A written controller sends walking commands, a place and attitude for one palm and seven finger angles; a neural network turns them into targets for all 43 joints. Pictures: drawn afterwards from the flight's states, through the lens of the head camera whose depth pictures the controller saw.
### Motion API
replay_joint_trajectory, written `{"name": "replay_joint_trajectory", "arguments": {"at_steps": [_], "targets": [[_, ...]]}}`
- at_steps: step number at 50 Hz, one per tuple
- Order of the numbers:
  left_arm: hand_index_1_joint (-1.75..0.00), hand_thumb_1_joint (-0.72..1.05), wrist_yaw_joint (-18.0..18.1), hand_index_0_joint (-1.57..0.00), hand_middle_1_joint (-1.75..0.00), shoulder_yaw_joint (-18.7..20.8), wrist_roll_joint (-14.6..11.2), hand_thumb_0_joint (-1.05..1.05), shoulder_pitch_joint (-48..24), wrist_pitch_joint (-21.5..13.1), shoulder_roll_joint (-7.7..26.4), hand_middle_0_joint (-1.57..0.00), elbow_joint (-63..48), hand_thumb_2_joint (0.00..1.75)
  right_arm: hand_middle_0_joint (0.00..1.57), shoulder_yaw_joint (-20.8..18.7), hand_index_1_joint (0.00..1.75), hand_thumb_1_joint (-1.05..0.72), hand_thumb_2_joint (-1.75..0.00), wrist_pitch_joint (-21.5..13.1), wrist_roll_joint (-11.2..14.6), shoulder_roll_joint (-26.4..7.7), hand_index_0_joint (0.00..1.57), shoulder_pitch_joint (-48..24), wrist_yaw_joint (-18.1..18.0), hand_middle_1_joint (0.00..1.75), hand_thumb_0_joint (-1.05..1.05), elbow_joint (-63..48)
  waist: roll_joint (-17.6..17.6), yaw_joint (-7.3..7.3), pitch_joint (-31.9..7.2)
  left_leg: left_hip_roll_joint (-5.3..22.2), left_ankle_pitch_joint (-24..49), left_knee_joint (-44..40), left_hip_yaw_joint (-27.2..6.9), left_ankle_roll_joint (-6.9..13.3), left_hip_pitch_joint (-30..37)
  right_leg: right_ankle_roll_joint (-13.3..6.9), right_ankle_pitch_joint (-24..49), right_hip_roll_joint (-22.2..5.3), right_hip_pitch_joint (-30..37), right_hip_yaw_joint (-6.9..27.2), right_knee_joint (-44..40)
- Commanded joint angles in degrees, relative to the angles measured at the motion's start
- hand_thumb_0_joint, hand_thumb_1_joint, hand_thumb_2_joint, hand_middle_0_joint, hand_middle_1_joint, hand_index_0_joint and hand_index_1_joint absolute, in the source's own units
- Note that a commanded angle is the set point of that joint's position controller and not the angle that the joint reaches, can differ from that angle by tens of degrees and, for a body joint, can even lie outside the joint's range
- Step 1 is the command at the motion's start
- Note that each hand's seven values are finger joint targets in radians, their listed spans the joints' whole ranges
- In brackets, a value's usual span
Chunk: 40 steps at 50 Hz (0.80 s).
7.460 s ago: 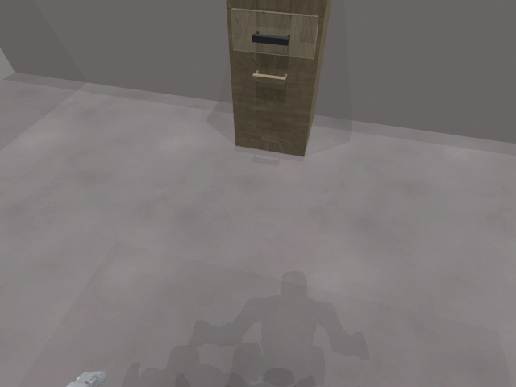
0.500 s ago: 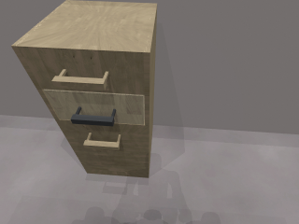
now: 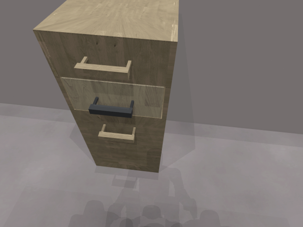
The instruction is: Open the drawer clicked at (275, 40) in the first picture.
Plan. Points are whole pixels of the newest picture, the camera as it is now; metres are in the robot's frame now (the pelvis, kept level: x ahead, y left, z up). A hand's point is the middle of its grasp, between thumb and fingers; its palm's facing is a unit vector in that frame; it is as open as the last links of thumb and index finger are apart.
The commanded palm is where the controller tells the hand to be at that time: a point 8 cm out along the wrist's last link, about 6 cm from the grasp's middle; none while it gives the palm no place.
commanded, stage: come to a stop and stand still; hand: left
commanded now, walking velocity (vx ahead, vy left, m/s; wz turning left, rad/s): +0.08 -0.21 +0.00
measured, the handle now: (112, 106) +0.54 +0.20 -0.06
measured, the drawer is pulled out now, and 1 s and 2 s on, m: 0.00 0.00 0.00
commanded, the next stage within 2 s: look again from close up in 0.98 s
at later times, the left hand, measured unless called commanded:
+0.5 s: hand out of the picture +0.01 +0.15 -0.16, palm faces -0.03 -0.98 -0.21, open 7.3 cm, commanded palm none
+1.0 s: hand out of the picture +0.06 +0.14 -0.16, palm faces +0.00 -0.98 -0.21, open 7.3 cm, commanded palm none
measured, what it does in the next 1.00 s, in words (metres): steps on the spot: right foot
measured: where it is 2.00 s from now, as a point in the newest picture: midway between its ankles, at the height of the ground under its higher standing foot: outside the picture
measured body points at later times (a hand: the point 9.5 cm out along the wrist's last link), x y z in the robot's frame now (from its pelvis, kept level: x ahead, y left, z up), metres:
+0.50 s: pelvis +0.02 -0.01 +0.01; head +0.03 -0.03 +0.46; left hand +0.01 +0.21 -0.14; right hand -0.02 -0.22 -0.16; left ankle +0.04 +0.10 -0.72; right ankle -0.02 -0.10 -0.72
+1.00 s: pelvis +0.05 -0.03 +0.01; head +0.06 -0.03 +0.46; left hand +0.06 +0.19 -0.14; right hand +0.07 -0.26 -0.15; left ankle +0.04 +0.10 -0.72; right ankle -0.02 -0.10 -0.72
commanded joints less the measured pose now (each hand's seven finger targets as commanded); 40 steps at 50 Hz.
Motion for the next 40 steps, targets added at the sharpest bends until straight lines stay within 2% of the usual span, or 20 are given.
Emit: {"name": "replay_joint_trajectory", "arguments": {"at_steps": [1, 3, 6, 7, 10, 13, 14, 16, 17, 18, 19, 20, 22, 25, 26, 29, 33, 36, 38, 40], "targets": [[-0.3, 0.9, -0.7, -0.2, -0.3, -0.2, 0.5, 0.0, 2.0, -0.7, 1.7, -0.2, -2.6, 0.9, 0.2, -0.7, 0.3, -0.9, -0.9, -0.9, -0.2, -7.2, 0.2, 4.5, -0.5, 0.3, 0.0, -1.9, 9.4, -1.69, 0.8, 19.0, -21.0, -25.2, -25.8, 10.3, -0.7, -2.3, -1.6, 0.6, -12.3, 0.6, 18.5], [-0.3, 0.9, -1.3, -0.2, -0.3, -0.7, 0.7, 0.0, 3.5, -1.2, 0.8, -0.2, -1.0, 0.9, 0.2, 0.0, 0.3, -0.9, -0.9, -1.6, -0.4, -5.5, 0.2, 2.9, -0.5, 0.3, 0.0, -1.5, 5.2, -0.79, 0.6, 18.2, -16.5, -25.4, -22.2, 9.5, -2.0, -1.9, 2.0, -0.1, -10.9, 0.5, 16.7], [-0.3, 0.9, -1.5, -0.2, -0.3, -1.4, 0.4, 0.0, 4.1, -1.1, -0.1, -0.2, -0.3, 0.9, 0.2, 0.1, 0.3, -0.9, -0.9, -1.9, -0.2, -5.6, 0.2, 4.1, -0.8, 0.3, 0.0, 0.4, 6.7, -1.53, -1.3, 16.1, -9.9, -23.7, -17.2, 8.5, 1.9, -0.9, 2.8, 1.0, -8.7, -0.9, 8.1], [-0.3, 0.9, -1.6, -0.2, -0.3, -1.5, 0.5, 0.0, 2.9, -1.1, 0.0, -0.2, -0.6, 0.9, 0.2, -0.1, 0.3, -0.9, -0.9, -1.8, -0.2, -5.1, 0.2, 5.1, -1.0, 0.3, 0.0, 1.1, 5.3, -2.31, -0.6, 16.5, -8.4, -23.4, -17.7, 8.9, 2.6, -1.0, 1.7, 1.3, -8.6, -1.1, 5.3], [-0.3, 0.9, -1.6, -0.2, -0.3, -1.6, 0.3, 0.0, 2.3, -1.2, -0.5, -0.2, -0.5, 0.9, 0.2, -0.4, 0.3, -0.9, -0.9, -1.5, -0.4, -6.3, 0.2, 6.3, -1.1, 0.3, 0.0, 2.6, 6.1, -2.73, -1.5, 16.5, -6.2, -21.7, -17.1, 8.5, 4.8, -1.0, 1.7, 1.9, -6.2, -1.3, -3.5], [-0.3, 0.9, -1.4, -0.2, -0.3, -1.5, 0.1, 0.0, 4.9, -1.8, 0.0, -0.2, 1.3, 0.9, 0.2, -0.1, 0.3, -0.9, -0.9, -1.5, 0.2, -5.1, 0.2, 5.6, -1.1, 0.3, 0.0, 3.7, 4.9, -0.83, -1.6, 13.2, -5.5, -17.6, -13.4, 5.0, 1.3, -0.9, 12.2, 1.9, 2.0, -1.0, -17.7], [-0.3, 0.9, -1.1, -0.2, -0.3, -1.6, 0.0, 0.0, 5.6, -2.3, 1.0, -0.2, 1.8, 0.9, 0.2, 0.3, 0.3, -0.9, -0.9, -1.7, 0.5, -3.4, 0.2, 5.5, -1.0, 0.3, 0.0, 4.1, 2.9, -0.64, -1.2, 10.4, -5.8, -15.3, -11.0, 2.8, -0.6, -1.4, 14.4, 0.0, 4.7, 2.3, -21.9], [-0.3, 0.9, -1.1, -0.2, -0.3, -2.1, -0.5, 0.0, 4.5, -3.1, 2.3, -0.2, 2.9, 0.9, 0.2, 1.3, 0.3, -0.9, -0.9, -1.9, 0.7, -0.9, 0.2, 5.4, -0.7, 0.3, 0.0, 4.7, 1.2, -1.74, -0.2, 5.9, -2.2, -12.6, -6.5, 0.0, 3.3, -3.1, 13.8, -3.3, 0.1, 5.9, -24.1], [-0.3, 0.9, -1.1, -0.2, -0.3, -2.2, -0.5, 0.0, 3.5, -3.4, 2.6, -0.2, 3.0, 0.9, 0.2, 1.5, 0.3, -0.9, -0.9, -1.6, 0.6, -0.3, 0.2, 5.9, -0.8, 0.3, 0.0, 5.5, -3.1, -2.2, 0.5, 5.7, -0.3, -11.4, -5.8, -0.3, 4.7, -3.1, 15.2, -2.6, -0.8, 5.7, -24.7], [-0.3, 0.9, 1.3, -0.2, -0.3, -2.7, 0.7, 0.0, 3.0, -3.1, 2.1, -0.2, 3.5, 0.9, 0.2, 0.8, 0.3, -0.9, -0.9, -1.6, 0.3, -5.7, 0.2, 4.0, -0.3, 0.3, 0.0, 3.0, 4.5, -2.38, 4.2, 7.9, 0.9, -4.4, -5.3, -1.8, 4.4, -2.5, 14.6, -1.9, -6.6, 4.7, -22.1], [-0.3, 0.9, 0.8, -0.2, -0.3, -2.4, 0.0, 0.0, 0.4, -2.9, 4.8, -0.2, -0.3, 0.9, 0.2, 1.1, 0.3, -0.9, -0.9, -0.9, -0.2, -2.9, 0.2, 6.3, 0.2, 0.3, 0.0, 1.9, 7.4, -3.96, 2.9, 6.3, -11.8, -4.7, -6.6, -1.0, 0.2, -3.7, -2.8, -2.3, -8.0, 5.2, -23.4], [-0.3, 0.9, 0.5, -0.2, -0.3, -2.3, 0.0, 0.0, -0.3, -2.9, 4.4, -0.2, -1.4, 0.9, 0.2, 0.9, 0.3, -0.9, -0.9, -0.6, -0.5, -3.0, 0.2, 7.9, 0.4, 0.3, 0.0, 1.5, 7.1, -4.55, 4.7, 6.0, -13.5, -5.0, -6.9, -0.3, -2.0, -4.4, -5.7, -0.8, -10.1, 5.2, -21.7], [-0.3, 0.9, 0.1, -0.2, -0.3, -2.5, -0.3, 0.0, 1.3, -3.4, 3.8, -0.2, -1.8, 0.9, 0.2, 1.4, 0.3, -0.9, -0.9, -0.7, -0.4, -2.4, 0.2, 8.5, 0.4, 0.3, 0.0, 0.8, 8.3, -3.66, 1.4, 6.2, -11.2, -6.8, -7.5, 0.9, -1.8, -4.7, -0.8, 0.1, -6.5, 4.2, -19.5], [-0.3, 0.9, -0.1, -0.2, -0.3, -3.1, -0.8, 0.0, 2.3, -4.4, 2.2, -0.2, -0.9, 0.9, 0.2, 2.1, 0.3, -0.9, -0.9, -1.9, 0.2, -1.6, 0.2, 8.6, 0.1, 0.3, 0.0, 0.7, -0.3, -3.06, -1.3, 6.1, 0.0, -4.5, -6.3, 1.0, 0.8, -4.6, 11.2, -0.8, -2.3, 5.5, -19.9], [-0.3, 0.9, 0.0, -0.2, -0.3, -3.2, -0.8, 0.0, 2.2, -4.6, 2.1, -0.2, -0.5, 0.9, 0.2, 2.4, 0.3, -0.9, -0.9, -2.2, 0.3, -1.6, 0.2, 9.2, 0.0, 0.3, 0.0, 1.2, -1.5, -3.29, -1.8, 6.1, 3.3, -4.3, -6.0, 0.7, 2.3, -4.4, 17.8, -1.2, -1.1, 5.1, -19.3], [-0.3, 0.9, 0.2, -0.2, -0.3, -3.1, -1.0, 0.0, 3.9, -4.8, 2.3, -0.2, 0.7, 0.9, 0.2, 2.6, 0.3, -0.9, -0.9, -2.6, 0.5, -1.8, 0.2, 8.9, -0.6, 0.3, 0.0, 3.0, -0.9, -2.5, -2.9, 6.5, 10.0, -4.0, -5.2, 0.6, 4.7, -3.4, 35.7, -1.4, 2.8, 3.9, -16.4], [-0.3, 0.9, 0.4, -0.2, -0.3, -3.1, -1.0, 0.0, 4.3, -4.3, 3.0, -0.2, 1.1, 0.9, 0.2, 2.7, 0.3, -0.9, -0.9, -2.1, 0.5, -1.7, 0.2, 7.6, -0.8, 0.3, 0.0, 4.2, -1.1, -2.37, -0.7, 6.1, 8.5, -4.8, -4.4, 0.0, 4.9, -2.6, 40.8, -1.7, 3.4, 3.9, -17.0], [-0.3, 0.9, 0.4, -0.2, -0.3, -3.0, -1.0, 0.0, 3.7, -3.9, 3.4, -0.2, 1.0, 0.9, 0.2, 2.8, 0.3, -0.9, -0.9, -1.8, 0.6, -1.9, 0.2, 6.7, -1.0, 0.3, 0.0, 5.0, 0.2, -2.3, 0.4, 6.4, 8.1, -6.0, -4.5, -0.2, 5.7, -2.4, 37.0, -1.6, 3.1, 3.8, -18.2], [-0.3, 0.9, 0.4, -0.2, -0.3, -2.9, -1.0, 0.0, 4.1, -3.8, 3.5, -0.2, 1.1, 0.9, 0.2, 2.8, 0.3, -0.9, -0.9, -1.9, 0.5, -2.1, 0.2, 6.3, -1.1, 0.3, 0.0, 5.5, 2.4, -2.07, -1.2, 6.7, 11.8, -6.0, -4.5, 0.0, 7.5, -2.3, 37.9, -1.3, 3.9, 3.6, -17.9], [-0.3, 0.9, 0.4, -0.2, -0.3, -2.8, -0.9, 0.0, 3.9, -3.8, 4.0, -0.2, 1.2, 0.9, 0.2, 2.8, 0.3, -0.9, -0.9, -1.8, 0.6, -2.4, 0.2, 5.5, -1.1, 0.3, 0.0, 5.4, 1.8, -2.04, -1.1, 6.8, 11.7, -6.1, -4.4, -0.1, 8.0, -2.1, 38.9, -1.5, 4.2, 3.8, -18.5]]}}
